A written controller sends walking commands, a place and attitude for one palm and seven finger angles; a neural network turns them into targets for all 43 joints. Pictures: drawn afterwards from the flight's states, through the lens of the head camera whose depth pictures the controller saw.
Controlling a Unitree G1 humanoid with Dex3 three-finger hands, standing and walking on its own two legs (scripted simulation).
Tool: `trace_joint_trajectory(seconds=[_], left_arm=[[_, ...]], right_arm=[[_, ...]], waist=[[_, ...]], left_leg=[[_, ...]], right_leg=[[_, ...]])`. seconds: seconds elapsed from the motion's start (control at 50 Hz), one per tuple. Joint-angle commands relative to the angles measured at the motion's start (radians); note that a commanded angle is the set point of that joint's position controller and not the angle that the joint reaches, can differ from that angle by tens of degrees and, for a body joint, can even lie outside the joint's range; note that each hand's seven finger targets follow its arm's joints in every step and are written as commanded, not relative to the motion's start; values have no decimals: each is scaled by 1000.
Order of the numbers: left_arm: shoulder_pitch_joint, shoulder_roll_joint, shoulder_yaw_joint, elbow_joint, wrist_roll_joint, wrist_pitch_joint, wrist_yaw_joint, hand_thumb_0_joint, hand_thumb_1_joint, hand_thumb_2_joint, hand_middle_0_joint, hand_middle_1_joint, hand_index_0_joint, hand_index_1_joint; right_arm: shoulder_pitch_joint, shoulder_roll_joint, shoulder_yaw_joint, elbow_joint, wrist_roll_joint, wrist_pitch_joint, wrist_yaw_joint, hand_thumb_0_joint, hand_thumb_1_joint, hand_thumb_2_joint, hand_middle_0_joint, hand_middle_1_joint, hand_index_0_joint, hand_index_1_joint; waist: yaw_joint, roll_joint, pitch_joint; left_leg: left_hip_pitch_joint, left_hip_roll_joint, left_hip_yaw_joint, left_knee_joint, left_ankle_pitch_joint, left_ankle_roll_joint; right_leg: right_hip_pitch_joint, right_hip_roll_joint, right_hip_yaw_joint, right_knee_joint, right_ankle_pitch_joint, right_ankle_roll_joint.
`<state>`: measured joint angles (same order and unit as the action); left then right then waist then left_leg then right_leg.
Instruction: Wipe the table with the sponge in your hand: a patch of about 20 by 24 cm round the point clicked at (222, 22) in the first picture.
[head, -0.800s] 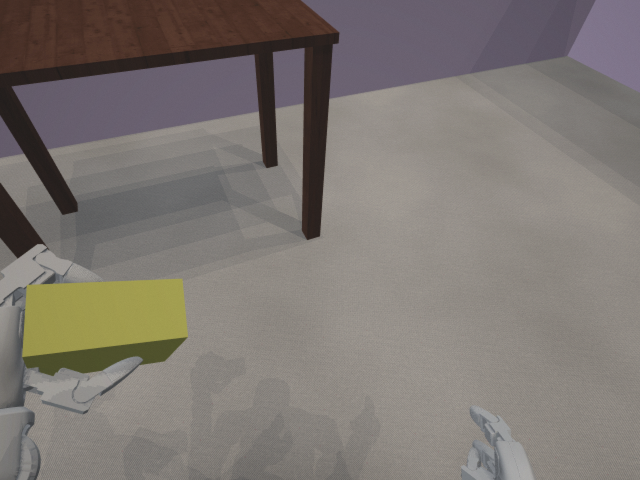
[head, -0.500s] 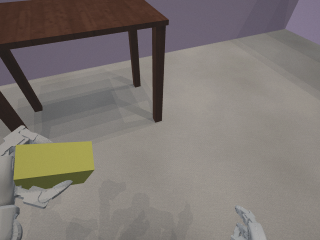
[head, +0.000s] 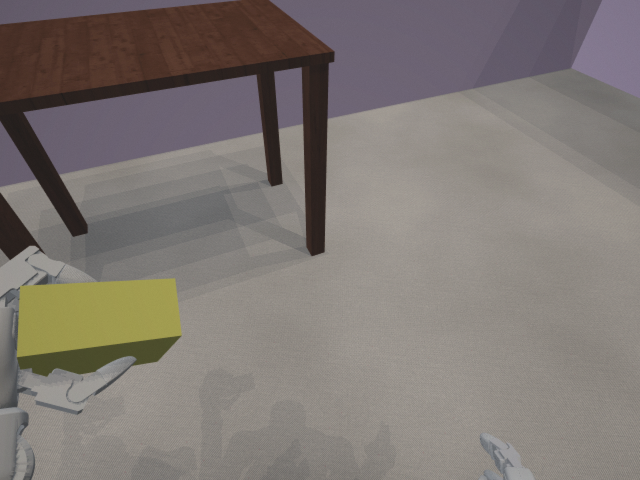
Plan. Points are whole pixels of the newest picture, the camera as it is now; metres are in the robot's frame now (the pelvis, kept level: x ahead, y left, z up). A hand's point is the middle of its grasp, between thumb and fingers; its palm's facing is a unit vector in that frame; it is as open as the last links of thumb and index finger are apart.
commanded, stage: walk to a spot facing it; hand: left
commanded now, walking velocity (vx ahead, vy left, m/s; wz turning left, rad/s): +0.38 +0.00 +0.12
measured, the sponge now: (123, 327) +0.23 +0.21 +0.15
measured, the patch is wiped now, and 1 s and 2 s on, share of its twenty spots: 0.00 0.00 0.00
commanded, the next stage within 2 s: turn to face it in 1.10 s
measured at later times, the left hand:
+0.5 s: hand (95, 228) +0.33 +0.27 +0.18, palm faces +0.44 -0.81 -0.39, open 10.0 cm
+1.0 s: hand (186, 153) +0.48 +0.21 +0.19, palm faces +0.41 -0.75 -0.53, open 10.0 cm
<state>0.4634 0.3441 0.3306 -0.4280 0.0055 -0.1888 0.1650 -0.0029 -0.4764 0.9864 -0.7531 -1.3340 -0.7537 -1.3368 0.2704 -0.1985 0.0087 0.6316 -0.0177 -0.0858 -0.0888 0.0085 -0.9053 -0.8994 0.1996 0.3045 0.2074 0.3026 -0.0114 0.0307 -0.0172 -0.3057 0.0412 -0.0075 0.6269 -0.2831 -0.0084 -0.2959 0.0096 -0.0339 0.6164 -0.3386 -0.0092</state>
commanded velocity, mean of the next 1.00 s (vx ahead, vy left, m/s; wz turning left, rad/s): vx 0.36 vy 0.00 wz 0.18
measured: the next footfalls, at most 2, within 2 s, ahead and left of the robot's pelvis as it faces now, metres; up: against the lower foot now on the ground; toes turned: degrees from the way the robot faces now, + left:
left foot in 0.30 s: +0.14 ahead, +0.14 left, +0.00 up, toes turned +12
right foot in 0.72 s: +0.33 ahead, -0.11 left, +0.00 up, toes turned -9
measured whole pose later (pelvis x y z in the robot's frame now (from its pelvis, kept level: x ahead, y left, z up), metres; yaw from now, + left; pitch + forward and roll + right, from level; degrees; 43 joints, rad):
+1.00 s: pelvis +0.29 -0.04 +0.01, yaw +7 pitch +0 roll +1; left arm 0.53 0.41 0.39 -0.58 -0.01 -0.23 0.13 0.00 -0.48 0.99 -0.75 -1.34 -0.76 -1.34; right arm 0.19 -0.25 -0.06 0.61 -0.01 -0.03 -0.05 0.01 -0.91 -0.90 0.20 0.30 0.20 0.30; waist -0.02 -0.01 0.10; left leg -0.60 0.12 0.09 1.07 -0.28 -0.02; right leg -0.22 -0.07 -0.27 0.52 -0.30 -0.07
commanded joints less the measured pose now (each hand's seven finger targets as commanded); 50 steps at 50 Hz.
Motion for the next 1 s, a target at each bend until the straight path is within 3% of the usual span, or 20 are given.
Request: trace_joint_trajectory(seconds=[0.0,0.04,0.06,0.14,0.2,0.24,0.26,0.28,0.3,0.34,0.38,0.48,0.64,0.66,0.68,0.7,0.72,0.76,0.82,0.98], left_arm=[[-87,143,88,-178,-5,-55,10,0,100,1300,-1200,-1600,-1200,-1600],[-140,171,84,-176,-4,-62,13,0,100,1300,-1200,-1600,-1200,-1600],[-176,184,82,-196,-4,-78,16,0,100,1300,-1200,-1600,-1200,-1600],[-143,216,126,-239,3,-106,14,0,100,1300,-1200,-1600,-1200,-1600],[-119,212,147,-288,-9,-112,24,0,100,1300,-1200,-1600,-1200,-1600],[-100,192,139,-319,-21,-105,29,0,100,1300,-1200,-1600,-1200,-1600],[-98,184,137,-347,-27,-108,32,0,100,1300,-1200,-1600,-1200,-1600],[-51,149,117,-352,-33,-108,31,0,100,1300,-1200,-1600,-1200,-1600],[-72,157,112,-408,-33,-120,38,0,100,1300,-1200,-1600,-1200,-1600],[-110,225,149,-335,-16,-108,29,0,100,1300,-1200,-1600,-1200,-1600],[-138,183,111,-363,-13,-91,21,0,100,1300,-1200,-1600,-1200,-1600],[-41,151,106,-363,-15,-72,6,0,100,1300,-1200,-1600,-1200,-1600],[-63,183,152,-258,-27,-65,-8,0,100,1300,-1200,-1600,-1200,-1600],[-64,196,160,-254,-24,-57,-7,0,100,1300,-1200,-1600,-1200,-1600],[-58,188,144,-243,-19,-45,-8,0,100,1300,-1200,-1600,-1200,-1600],[-79,253,187,-265,-11,-45,-2,0,100,1300,-1200,-1600,-1200,-1600],[-87,278,227,-277,-24,-55,4,0,100,1300,-1200,-1600,-1200,-1600],[-51,260,215,-258,-29,-76,-6,0,100,1300,-1200,-1600,-1200,-1600],[-11,262,233,-339,-22,-104,-6,0,100,1300,-1200,-1600,-1200,-1600],[50,230,225,-335,-35,-101,22,0,100,1300,-1200,-1600,-1200,-1600]], right_arm=[[-128,-112,-41,-163,6,-40,-4,0,-900,-900,200,300,200,300],[-144,-103,-43,-151,17,-40,6,0,-900,-900,200,300,200,300],[-151,-116,-44,-146,14,-45,6,0,-900,-900,200,300,200,300],[-148,-89,-23,-133,2,-28,12,0,-900,-900,200,300,200,300],[-158,-73,-26,-161,1,-31,11,0,-900,-900,200,300,200,300],[-134,-80,-39,-170,2,-39,3,0,-900,-900,200,300,200,300],[-108,-95,-50,-170,7,-44,-3,0,-900,-900,200,300,200,300],[-104,-124,-65,-182,12,-45,-5,0,-900,-900,200,300,200,300],[-106,-126,-62,-185,15,-43,3,0,-900,-900,200,300,200,300],[-122,-113,-49,-154,4,-49,14,0,-900,-900,200,300,200,300],[-118,-114,-62,-143,19,-56,24,0,-900,-900,200,300,200,300],[-107,-108,-56,-150,19,-70,32,0,-900,-900,200,300,200,300],[-136,-92,-49,-151,13,-59,15,0,-900,-900,200,300,200,300],[-139,-87,-51,-146,20,-51,15,0,-900,-900,200,300,200,300],[-135,-66,-50,-147,29,-44,19,0,-900,-900,200,300,200,300],[-157,-50,-48,-167,26,-35,20,0,-900,-900,200,300,200,300],[-178,-74,-43,-174,19,-36,23,0,-900,-900,200,300,200,300],[-149,-93,-58,-137,18,-31,38,0,-900,-900,200,300,200,300],[-191,-87,-52,-135,19,7,41,0,-900,-900,200,300,200,300],[-133,-85,-66,-188,11,6,35,0,-900,-900,200,300,200,300]], waist=[[6,-23,39],[22,-295,72],[17,-234,72],[16,-128,35],[28,-166,-37],[17,-84,-82],[-1,1,-129],[-12,195,-170],[-12,338,-178],[-19,205,-95],[-14,134,-35],[4,202,-36],[20,158,-68],[32,90,-115],[35,-67,-153],[35,-317,-184],[39,-288,-185],[20,-186,-124],[14,-72,-75],[26,-125,-79]], left_leg=[[-244,52,-30,-69,-360,72],[-389,-25,71,353,-236,21],[-421,6,21,459,-205,10],[-239,52,65,270,-118,13],[-66,15,153,23,-56,17],[108,-25,210,-136,49,14],[235,-3,173,-197,66,29],[405,152,-47,-243,61,88],[519,373,-352,-278,255,199],[366,438,-440,-344,137,264],[332,388,-299,-323,167,246],[261,258,11,-340,240,151],[160,231,128,-109,359,120],[113,198,144,43,319,104],[10,131,188,292,197,81],[-285,-7,163,598,-222,40],[-370,-9,18,749,-287,30],[-385,58,-36,822,-154,9],[-396,88,-19,805,-51,-17],[-251,84,142,199,-3,-5]], right_leg=[[70,-133,199,-217,-319,-68],[134,-381,578,-429,-422,-198],[165,-415,578,-444,-325,-229],[89,-313,246,-347,37,-180],[122,-257,122,-274,91,-147],[102,-198,78,-165,125,-104],[67,-161,42,5,215,-72],[-102,-91,-17,224,117,-19],[-319,-20,-52,451,-246,23],[-412,-95,46,626,-221,17],[-457,-125,36,606,-154,28],[-348,-109,-90,385,18,44],[72,-13,-225,-59,121,29],[204,-18,-206,-103,145,21],[300,-133,-54,-151,131,-28],[451,-388,408,-231,265,-139],[427,-488,546,-309,252,-175],[312,-470,440,-331,20,-163],[199,-410,187,-322,156,-143],[251,-370,-58,-264,440,-131]])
